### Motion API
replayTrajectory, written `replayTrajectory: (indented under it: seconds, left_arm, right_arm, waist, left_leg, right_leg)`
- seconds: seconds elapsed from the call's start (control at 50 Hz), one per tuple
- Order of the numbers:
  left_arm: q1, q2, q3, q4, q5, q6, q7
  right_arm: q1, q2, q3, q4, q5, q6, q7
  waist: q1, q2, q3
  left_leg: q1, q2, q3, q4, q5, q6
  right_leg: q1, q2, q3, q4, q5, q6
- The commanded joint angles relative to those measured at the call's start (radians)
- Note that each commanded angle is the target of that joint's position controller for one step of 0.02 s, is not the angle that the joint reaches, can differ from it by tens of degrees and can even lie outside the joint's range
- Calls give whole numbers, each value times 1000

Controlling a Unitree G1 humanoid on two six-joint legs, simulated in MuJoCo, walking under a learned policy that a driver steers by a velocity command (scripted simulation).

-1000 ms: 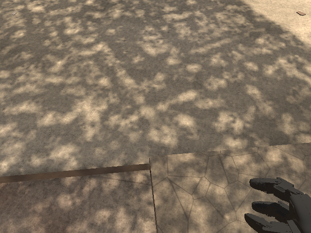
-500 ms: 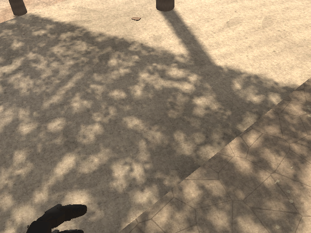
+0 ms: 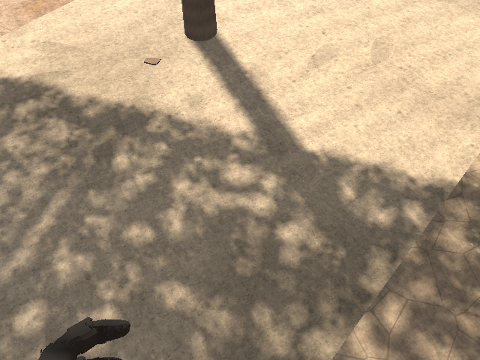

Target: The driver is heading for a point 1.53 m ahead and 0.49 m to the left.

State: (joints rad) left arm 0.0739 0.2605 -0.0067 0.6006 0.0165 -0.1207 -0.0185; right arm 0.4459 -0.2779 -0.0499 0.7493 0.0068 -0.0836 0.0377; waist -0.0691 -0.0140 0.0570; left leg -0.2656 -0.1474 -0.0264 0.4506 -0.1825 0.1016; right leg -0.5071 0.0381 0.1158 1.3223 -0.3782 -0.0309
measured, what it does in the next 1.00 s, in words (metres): goes down, turning left: right foot 0.06 m lower, then left foot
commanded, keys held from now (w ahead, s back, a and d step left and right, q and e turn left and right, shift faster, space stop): q+shift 0.64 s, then e+shift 0.36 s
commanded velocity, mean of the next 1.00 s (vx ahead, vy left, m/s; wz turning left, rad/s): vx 0.11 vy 0.00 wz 0.54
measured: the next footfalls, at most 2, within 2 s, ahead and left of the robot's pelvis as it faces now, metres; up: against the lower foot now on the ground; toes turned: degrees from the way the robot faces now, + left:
right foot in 0.26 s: +0.42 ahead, -0.06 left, -0.06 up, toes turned +32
left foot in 0.72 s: +0.25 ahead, +0.13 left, -0.06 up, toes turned +41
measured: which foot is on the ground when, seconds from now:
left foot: down 0.00-0.26, up 0.28-0.70, down 0.72-1.00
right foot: up 0.00-0.24, down 0.26-0.86, up 0.88-1.00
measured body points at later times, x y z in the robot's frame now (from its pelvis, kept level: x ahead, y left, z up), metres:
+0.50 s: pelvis +0.26 -0.04 -0.06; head +0.29 -0.02 +0.39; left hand +0.26 +0.27 -0.15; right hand +0.58 -0.19 -0.12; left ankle +0.21 +0.08 -0.67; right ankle +0.38 -0.08 -0.79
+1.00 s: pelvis +0.26 -0.01 -0.06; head +0.27 +0.00 +0.39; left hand +0.18 +0.29 -0.17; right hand +0.55 -0.12 -0.15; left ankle +0.22 +0.10 -0.79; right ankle +0.36 -0.08 -0.69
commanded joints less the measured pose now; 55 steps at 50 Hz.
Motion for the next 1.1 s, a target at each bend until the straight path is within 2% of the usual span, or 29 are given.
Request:
replayTrajectory:
  seconds: [0.02,0.04,0.1,0.16,0.22,0.24,0.26,0.28,0.3,0.32,0.34,0.38,0.4,0.44,0.46,0.5,0.52,0.56,0.64,0.7,0.74,0.76,0.78,0.8,0.82,0.86,0.98,1.06,1.1]
  left_arm:
    - [-26,93,23,-96,15,-4,12]
    - [-73,79,18,-107,13,0,15]
    - [-147,24,9,-113,13,9,11]
    - [-173,69,41,-120,2,6,9]
    - [-194,80,60,-115,-11,-2,9]
    - [-123,71,66,-83,-13,-5,12]
    - [33,42,66,-22,-8,-5,16]
    - [108,51,65,0,-2,-1,26]
    - [92,120,81,16,14,2,39]
    - [4,50,79,-47,33,7,47]
    - [-39,-11,60,-61,40,19,54]
    - [-84,44,70,-51,24,37,51]
    - [19,80,84,-5,22,29,43]
    - [68,78,84,53,17,38,49]
    - [37,68,82,49,22,55,58]
    - [2,104,85,39,17,87,67]
    - [-44,140,96,24,7,100,74]
    - [-8,155,100,31,11,116,82]
    - [53,230,128,60,8,122,76]
    - [106,210,118,86,-13,136,58]
    - [161,151,92,118,-35,136,43]
    - [147,88,68,105,-13,124,29]
    - [116,16,39,65,16,108,9]
    - [68,88,66,76,-3,109,8]
    - [57,116,78,72,-25,118,14]
    - [98,170,103,89,-18,143,34]
    - [177,146,125,48,-25,205,73]
    - [85,44,81,-20,-9,195,36]
    - [93,51,79,-41,-18,174,10]
  right_arm:
    - [-96,-105,-17,-103,18,-20,-21]
    - [-94,-123,-23,-96,20,-7,-33]
    - [-38,-175,-52,-55,29,52,-63]
    - [-49,-107,-52,-61,36,85,-89]
    - [-111,-97,-73,-96,31,106,-117]
    - [-128,-88,-76,-107,31,108,-119]
    - [-117,-56,-65,-108,24,114,-108]
    - [-127,23,-29,-147,-3,119,-94]
    - [58,24,-2,-193,35,117,-71]
    - [28,-69,-17,-169,45,119,-59]
    - [-89,-134,-43,-164,35,129,-48]
    - [-186,-164,-65,-172,-19,136,-62]
    - [-234,-138,-56,-185,-37,119,-63]
    - [-149,-52,-41,-216,-13,97,-60]
    - [-137,-59,-39,-211,10,101,-58]
    - [-188,-78,-34,-251,16,124,-63]
    - [-204,-95,-31,-268,9,137,-59]
    - [-297,-100,-24,-283,4,149,-51]
    - [-354,-104,-22,-295,10,146,-40]
    - [-322,-64,-11,-266,-2,143,-40]
    - [-227,-78,-19,-212,-8,143,-39]
    - [-168,-108,-26,-200,-27,141,-42]
    - [-201,-109,-9,-213,-50,140,-46]
    - [-206,-84,-7,-201,-81,127,-47]
    - [-282,-112,-17,-202,-84,111,-51]
    - [-312,-164,-41,-191,-55,90,-65]
    - [-424,-61,-15,-174,-37,90,-117]
    - [-376,-104,-41,-147,-28,93,-124]
    - [-332,-149,-63,-129,-16,91,-108]
  waist:
    - [106,-36,-48]
    - [96,-22,-37]
    - [58,73,-151]
    - [54,126,-168]
    - [48,126,-136]
    - [67,80,-142]
    - [110,32,-231]
    - [117,-70,-265]
    - [9,-319,-423]
    - [62,-257,-409]
    - [85,-135,-305]
    - [77,1,-179]
    - [135,-17,-127]
    - [61,-79,-179]
    - [45,-83,-180]
    - [18,-73,-190]
    - [1,-83,-210]
    - [55,-41,-210]
    - [92,-82,-183]
    - [93,-66,-179]
    - [60,-53,-189]
    - [43,64,-210]
    - [59,250,-225]
    - [5,169,-198]
    - [41,181,-131]
    - [43,235,-84]
    - [126,159,-67]
    - [82,105,-125]
    - [68,144,-171]
  left_leg:
    - [87,252,-369,-175,664,183]
    - [16,209,-320,-160,711,159]
    - [-74,118,-268,-78,624,36]
    - [-40,97,-364,40,417,-43]
    - [119,64,-429,226,194,-70]
    - [140,21,-391,343,99,-89]
    - [85,-10,-319,566,-128,-106]
    - [-297,-46,-214,740,-508,-114]
    - [-504,42,-193,898,-520,-113]
    - [-482,127,-159,939,-390,-155]
    - [-467,144,-152,940,-332,-176]
    - [-300,146,-87,873,-232,-176]
    - [-235,102,-32,912,-268,-180]
    - [-376,135,-37,1056,-273,-204]
    - [-404,152,-54,1032,-230,-208]
    - [-475,206,-89,943,-162,-225]
    - [-457,261,-113,849,-80,-223]
    - [-385,253,-61,714,-32,-207]
    - [-237,229,26,486,-64,-156]
    - [-69,150,83,225,-142,-102]
    - [178,126,63,5,-28,-43]
    - [312,271,-119,-20,11,4]
    - [287,510,-357,-80,54,107]
    - [109,539,-371,-148,-99,167]
    - [44,491,-309,-163,-181,136]
    - [-27,466,-230,-164,-119,117]
    - [-118,518,-26,-187,-33,93]
    - [4,489,110,-68,30,35]
    - [11,530,113,-17,99,47]
  right_leg:
    - [-147,-48,-3,-273,48,49]
    - [-102,-9,-45,-414,102,63]
    - [143,111,-93,-668,426,60]
    - [219,111,4,-772,565,44]
    - [183,57,80,-980,640,63]
    - [249,18,75,-1115,792,79]
    - [471,-74,107,-1139,928,65]
    - [804,-190,200,-936,1175,46]
    - [963,-528,616,-886,781,-199]
    - [825,-508,662,-940,572,-275]
    - [693,-407,484,-963,451,-230]
    - [375,-235,213,-1046,553,-132]
    - [277,-152,52,-1036,964,-104]
    - [368,-244,93,-962,1107,-194]
    - [341,-247,81,-971,1006,-229]
    - [350,-329,121,-979,864,-284]
    - [329,-371,154,-984,671,-282]
    - [292,-336,104,-1026,452,-264]
    - [268,-318,-5,-1044,270,-213]
    - [256,-299,-18,-981,324,-200]
    - [123,-257,-55,-909,304,-113]
    - [-23,-179,-148,-793,88,-20]
    - [-124,-100,-196,-673,-161,56]
    - [-56,-122,-82,-554,-157,74]
    - [-55,-103,-79,-466,-119,71]
    - [-82,-84,-100,-265,-76,89]
    - [-173,-107,-74,131,84,139]
    - [-90,-155,-127,-268,142,99]
    - [35,-128,-200,-336,0,68]
Keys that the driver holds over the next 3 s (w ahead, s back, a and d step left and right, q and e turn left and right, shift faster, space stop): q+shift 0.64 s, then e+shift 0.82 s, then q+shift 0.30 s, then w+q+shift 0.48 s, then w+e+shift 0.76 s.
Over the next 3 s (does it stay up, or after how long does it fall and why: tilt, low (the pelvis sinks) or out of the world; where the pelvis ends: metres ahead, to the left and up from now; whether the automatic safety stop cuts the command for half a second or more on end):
stays up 0.99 0.46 -0.06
